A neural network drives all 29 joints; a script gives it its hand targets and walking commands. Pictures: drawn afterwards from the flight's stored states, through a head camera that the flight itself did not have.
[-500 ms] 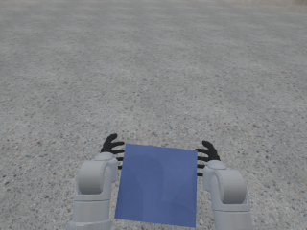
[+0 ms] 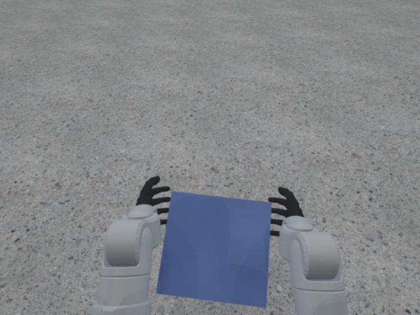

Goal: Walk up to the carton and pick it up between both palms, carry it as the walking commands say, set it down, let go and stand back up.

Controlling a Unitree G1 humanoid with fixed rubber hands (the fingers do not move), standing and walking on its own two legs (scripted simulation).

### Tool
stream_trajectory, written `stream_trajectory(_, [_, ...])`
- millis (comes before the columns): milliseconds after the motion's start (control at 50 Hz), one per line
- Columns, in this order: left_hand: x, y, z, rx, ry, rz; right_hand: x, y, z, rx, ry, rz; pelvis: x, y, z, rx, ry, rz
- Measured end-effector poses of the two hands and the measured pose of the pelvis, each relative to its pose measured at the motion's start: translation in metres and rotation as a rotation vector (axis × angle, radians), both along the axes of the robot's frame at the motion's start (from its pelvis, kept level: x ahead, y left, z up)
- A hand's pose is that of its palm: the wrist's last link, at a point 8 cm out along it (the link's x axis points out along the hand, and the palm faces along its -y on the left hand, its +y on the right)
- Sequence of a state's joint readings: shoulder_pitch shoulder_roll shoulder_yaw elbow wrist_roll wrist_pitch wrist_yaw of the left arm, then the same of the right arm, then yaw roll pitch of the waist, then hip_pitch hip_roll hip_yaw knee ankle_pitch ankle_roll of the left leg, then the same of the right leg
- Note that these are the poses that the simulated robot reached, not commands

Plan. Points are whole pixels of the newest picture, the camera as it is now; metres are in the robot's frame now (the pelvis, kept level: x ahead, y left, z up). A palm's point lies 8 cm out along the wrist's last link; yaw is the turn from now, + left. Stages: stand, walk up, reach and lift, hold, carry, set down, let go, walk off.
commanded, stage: carry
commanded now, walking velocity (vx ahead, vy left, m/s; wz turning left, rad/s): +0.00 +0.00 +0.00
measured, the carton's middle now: (215, 242) +0.29 +0.00 -0.03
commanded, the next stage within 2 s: none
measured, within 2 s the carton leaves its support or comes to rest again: neither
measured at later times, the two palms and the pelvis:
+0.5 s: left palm (145, 215) +0.28 +0.13 +0.09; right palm (294, 227) +0.27 -0.13 +0.08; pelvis +0.00 +0.00 +0.00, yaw +0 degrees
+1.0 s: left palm (143, 199) +0.32 +0.14 +0.10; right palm (285, 210) +0.30 -0.12 +0.08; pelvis +0.04 +0.01 +0.00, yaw +0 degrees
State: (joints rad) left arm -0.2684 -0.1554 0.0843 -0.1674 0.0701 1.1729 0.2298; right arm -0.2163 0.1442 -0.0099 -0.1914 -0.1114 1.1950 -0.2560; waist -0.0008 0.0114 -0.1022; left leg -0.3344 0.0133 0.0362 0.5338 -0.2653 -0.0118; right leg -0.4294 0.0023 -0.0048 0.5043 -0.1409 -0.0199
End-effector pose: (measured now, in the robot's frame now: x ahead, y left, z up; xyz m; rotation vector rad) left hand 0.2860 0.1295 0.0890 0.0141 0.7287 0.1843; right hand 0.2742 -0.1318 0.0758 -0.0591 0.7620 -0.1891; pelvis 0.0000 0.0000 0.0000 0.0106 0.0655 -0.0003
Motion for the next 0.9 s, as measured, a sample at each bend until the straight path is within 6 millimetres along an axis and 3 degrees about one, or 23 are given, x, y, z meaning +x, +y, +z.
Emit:
stream_trajectory(680, [-0.005, 0.001, 0.006, -0.012, -0.03, -0.006, -0.008, 0.0, 0.005, -0.004, -0.02, 0.009, -0.001, 0.0, 0.0, 0.0, -0.002, 0.0])
stream_trajectory(900, [0.012, 0.006, 0.007, 0.003, -0.02, -0.006, 0.009, 0.006, 0.007, -0.012, -0.01, 0.005, 0.017, 0.006, 0.001, -0.008, 0.023, 0.0])
